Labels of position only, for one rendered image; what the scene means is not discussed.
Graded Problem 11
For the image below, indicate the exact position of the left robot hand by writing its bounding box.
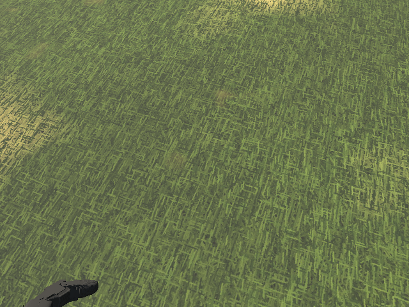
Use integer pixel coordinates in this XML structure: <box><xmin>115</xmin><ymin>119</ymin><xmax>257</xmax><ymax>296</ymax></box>
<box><xmin>22</xmin><ymin>279</ymin><xmax>98</xmax><ymax>307</ymax></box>

